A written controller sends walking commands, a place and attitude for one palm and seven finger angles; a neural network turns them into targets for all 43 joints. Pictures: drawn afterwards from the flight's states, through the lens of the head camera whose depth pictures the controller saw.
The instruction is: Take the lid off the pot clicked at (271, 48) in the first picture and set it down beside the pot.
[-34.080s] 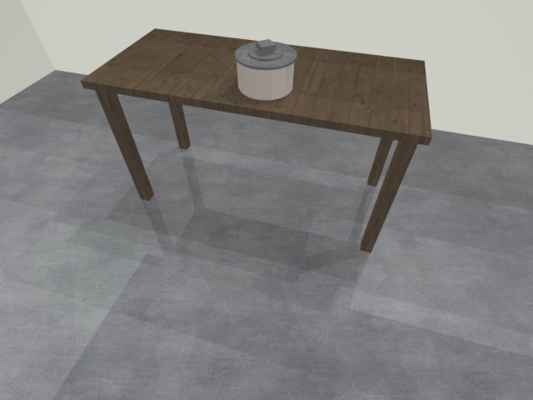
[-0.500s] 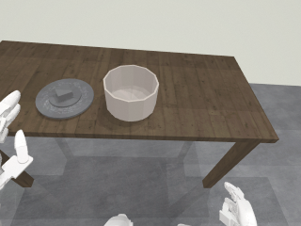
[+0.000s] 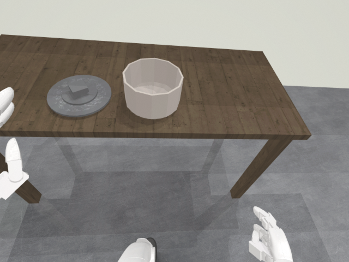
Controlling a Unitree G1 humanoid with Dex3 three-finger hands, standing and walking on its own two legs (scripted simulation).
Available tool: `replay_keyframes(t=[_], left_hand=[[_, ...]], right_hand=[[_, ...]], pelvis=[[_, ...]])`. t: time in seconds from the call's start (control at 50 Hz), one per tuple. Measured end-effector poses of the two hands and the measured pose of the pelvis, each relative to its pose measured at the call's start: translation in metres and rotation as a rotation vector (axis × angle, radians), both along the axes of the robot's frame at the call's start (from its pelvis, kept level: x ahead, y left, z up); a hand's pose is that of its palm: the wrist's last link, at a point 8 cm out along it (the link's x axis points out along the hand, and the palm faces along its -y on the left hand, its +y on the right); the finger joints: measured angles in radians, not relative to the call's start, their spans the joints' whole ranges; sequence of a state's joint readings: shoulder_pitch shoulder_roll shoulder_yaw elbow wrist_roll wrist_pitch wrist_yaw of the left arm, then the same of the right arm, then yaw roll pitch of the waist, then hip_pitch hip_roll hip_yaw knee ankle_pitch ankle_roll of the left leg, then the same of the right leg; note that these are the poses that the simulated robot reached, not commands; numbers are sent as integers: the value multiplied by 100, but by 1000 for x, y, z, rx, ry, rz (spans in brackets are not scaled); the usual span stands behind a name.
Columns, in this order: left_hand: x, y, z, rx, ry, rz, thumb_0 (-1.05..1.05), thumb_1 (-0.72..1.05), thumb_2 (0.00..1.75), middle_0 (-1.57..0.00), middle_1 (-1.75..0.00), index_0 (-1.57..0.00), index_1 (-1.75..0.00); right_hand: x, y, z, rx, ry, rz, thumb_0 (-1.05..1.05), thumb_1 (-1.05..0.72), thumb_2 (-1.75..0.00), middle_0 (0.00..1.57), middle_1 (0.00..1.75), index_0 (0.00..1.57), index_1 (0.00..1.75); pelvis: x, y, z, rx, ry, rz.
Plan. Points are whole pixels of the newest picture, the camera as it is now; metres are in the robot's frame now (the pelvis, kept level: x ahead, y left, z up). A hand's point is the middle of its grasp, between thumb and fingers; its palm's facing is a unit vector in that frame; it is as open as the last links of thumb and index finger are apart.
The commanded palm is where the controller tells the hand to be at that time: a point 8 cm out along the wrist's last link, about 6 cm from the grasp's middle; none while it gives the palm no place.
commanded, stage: stop stepping back and stand still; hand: left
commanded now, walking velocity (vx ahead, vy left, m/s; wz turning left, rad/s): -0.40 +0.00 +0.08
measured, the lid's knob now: (78, 87) +0.63 +0.37 -0.03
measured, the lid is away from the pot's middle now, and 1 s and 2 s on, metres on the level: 0.26 0.26 0.26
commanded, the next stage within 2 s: none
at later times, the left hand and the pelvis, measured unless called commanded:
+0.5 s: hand out of the picture +0.09 +0.30 +0.22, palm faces +0.28 -0.85 -0.46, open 7.4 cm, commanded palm +0.03 +0.35 +0.20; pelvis -0.11 +0.07 +0.02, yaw -1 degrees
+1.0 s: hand out of the picture +0.11 +0.37 +0.11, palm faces +0.27 -0.91 -0.33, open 7.4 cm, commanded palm none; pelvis -0.14 +0.13 +0.02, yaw +3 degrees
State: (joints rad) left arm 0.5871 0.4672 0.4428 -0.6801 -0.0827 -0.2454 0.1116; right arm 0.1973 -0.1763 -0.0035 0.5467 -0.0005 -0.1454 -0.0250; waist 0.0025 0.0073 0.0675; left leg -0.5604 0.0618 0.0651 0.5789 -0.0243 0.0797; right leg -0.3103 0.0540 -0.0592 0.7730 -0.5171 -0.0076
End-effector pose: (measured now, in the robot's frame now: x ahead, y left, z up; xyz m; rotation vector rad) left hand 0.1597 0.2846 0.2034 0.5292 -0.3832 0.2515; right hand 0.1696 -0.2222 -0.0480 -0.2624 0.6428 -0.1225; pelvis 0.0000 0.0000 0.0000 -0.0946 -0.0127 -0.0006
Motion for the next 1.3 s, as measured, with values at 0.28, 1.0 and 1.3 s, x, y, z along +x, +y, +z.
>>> replay_keyframes(t=[0.28,1.0,1.3], left_hand=[[-62,43,-37,-139,13,14,1,89,90,-21,-30,-21,-30],[-81,130,-81,-238,314,72,0,90,90,-21,-30,-21,-30],[-191,24,-342,-660,1539,58,-5,97,89,-21,-30,-20,-29]], right_hand=[[-75,28,9,-41,-15,-86,2,-90,-90,20,30,20,30],[-190,121,-2,2,199,-55,1,-90,-90,20,30,20,30],[-308,98,0,-104,673,-260,1,-91,-90,20,30,20,30]], pelvis=[[-61,42,-7,52,18,27],[-136,128,24,-31,42,52],[-112,120,33,15,68,52]])
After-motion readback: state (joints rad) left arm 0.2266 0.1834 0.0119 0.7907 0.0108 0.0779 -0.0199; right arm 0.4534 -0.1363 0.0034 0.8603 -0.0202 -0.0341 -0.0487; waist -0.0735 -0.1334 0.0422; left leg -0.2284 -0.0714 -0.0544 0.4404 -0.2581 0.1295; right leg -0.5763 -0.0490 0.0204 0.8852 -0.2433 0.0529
